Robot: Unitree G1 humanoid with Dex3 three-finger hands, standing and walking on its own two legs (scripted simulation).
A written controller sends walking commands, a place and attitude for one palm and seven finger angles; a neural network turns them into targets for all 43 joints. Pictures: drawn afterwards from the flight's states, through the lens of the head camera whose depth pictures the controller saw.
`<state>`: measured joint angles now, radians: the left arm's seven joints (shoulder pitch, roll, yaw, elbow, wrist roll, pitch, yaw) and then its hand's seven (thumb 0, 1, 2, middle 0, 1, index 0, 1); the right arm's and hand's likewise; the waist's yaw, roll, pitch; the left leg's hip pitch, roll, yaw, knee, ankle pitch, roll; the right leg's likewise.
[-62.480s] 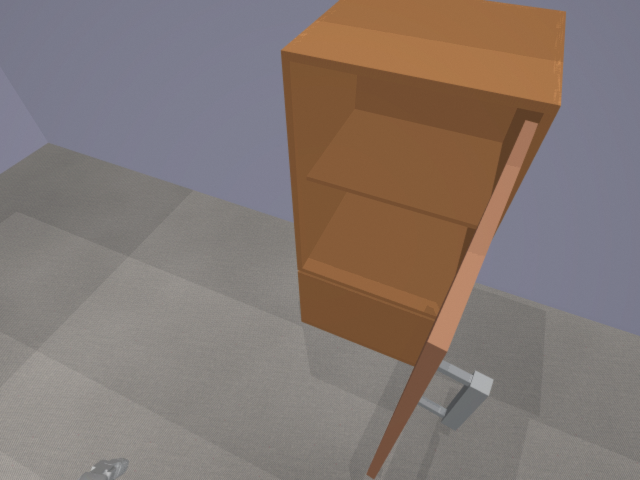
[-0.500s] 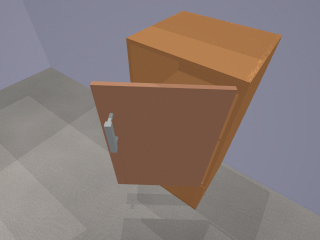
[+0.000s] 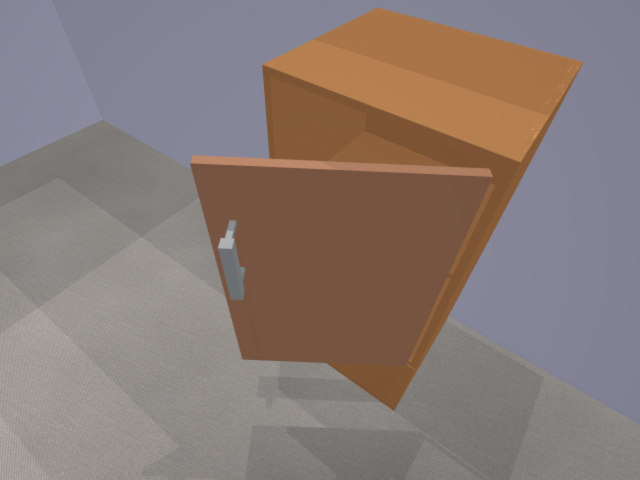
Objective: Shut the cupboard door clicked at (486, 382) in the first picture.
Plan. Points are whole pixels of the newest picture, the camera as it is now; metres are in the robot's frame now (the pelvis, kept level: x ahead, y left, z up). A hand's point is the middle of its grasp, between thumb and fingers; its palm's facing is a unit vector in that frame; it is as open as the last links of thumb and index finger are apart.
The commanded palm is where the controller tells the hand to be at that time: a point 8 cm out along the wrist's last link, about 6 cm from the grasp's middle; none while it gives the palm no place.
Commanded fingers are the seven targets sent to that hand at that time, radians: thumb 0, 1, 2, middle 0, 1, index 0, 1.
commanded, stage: look again from close up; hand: left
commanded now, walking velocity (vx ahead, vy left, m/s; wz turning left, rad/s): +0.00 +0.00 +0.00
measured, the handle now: (234, 261) +0.43 +0.17 -0.01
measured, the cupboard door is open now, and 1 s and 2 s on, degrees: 34 34 34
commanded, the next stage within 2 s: raise the hand and make a fist in 0.56 s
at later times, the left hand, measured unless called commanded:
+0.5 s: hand out of the picture -0.01 +0.15 -0.18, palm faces +0.04 -0.99 -0.15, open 7.4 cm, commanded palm none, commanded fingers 0.00 0.90 0.90 -0.20 -0.30 -0.20 -0.30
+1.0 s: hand (212, 428) +0.19 +0.15 -0.03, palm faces +0.04 -1.00 +0.01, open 6.6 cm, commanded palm +0.11 +0.21 -0.06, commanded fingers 0.00 0.90 0.90 -0.51 -0.64 -0.51 -0.64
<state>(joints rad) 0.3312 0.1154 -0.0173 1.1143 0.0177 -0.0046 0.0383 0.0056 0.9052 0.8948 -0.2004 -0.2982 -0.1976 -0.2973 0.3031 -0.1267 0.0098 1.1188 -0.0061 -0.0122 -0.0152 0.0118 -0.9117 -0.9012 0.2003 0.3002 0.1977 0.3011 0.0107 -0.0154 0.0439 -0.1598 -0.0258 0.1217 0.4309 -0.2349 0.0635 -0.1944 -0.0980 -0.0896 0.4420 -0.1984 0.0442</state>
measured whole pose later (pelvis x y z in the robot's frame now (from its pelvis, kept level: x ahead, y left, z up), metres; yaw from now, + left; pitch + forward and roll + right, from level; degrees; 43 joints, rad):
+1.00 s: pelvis -0.02 -0.03 -0.07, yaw +3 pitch +9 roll +1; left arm 0.34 0.17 0.12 0.20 -0.24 -0.59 -0.25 0.02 0.92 0.89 -0.34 -0.46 -0.34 -0.45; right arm 0.23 -0.29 -0.08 0.61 0.01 -0.32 0.02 0.02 -0.91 -0.90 0.20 0.30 0.20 0.30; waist -0.03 -0.05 -0.14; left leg -0.74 0.01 0.07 1.02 -0.45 0.03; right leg -0.76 -0.05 -0.05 1.04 -0.45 -0.01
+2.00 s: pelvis -0.01 -0.02 -0.08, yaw +4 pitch +12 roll -3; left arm 0.44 0.25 0.14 -0.12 -0.27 -0.35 -0.25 0.02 0.90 0.90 -1.24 -1.43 -1.24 -1.43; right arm 0.24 -0.23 0.03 0.45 0.02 -0.17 -0.04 0.02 -0.90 -0.90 0.20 0.30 0.20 0.30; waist 0.01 0.03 -0.14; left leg -0.83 0.02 0.01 1.13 -0.52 0.03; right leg -0.79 -0.04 -0.11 1.07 -0.49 -0.01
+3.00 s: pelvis +0.00 -0.04 -0.08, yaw +4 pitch +12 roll -1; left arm 0.18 0.25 0.14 0.07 -0.27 -0.30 -0.27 0.02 0.90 0.90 -1.30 -1.50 -1.30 -1.50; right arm 0.26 -0.26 0.03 0.51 0.03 -0.16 -0.05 0.02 -0.90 -0.90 0.20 0.30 0.20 0.30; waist 0.00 0.05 -0.12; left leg -0.79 0.03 0.01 1.09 -0.50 0.01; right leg -0.77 -0.03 -0.11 1.05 -0.49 -0.03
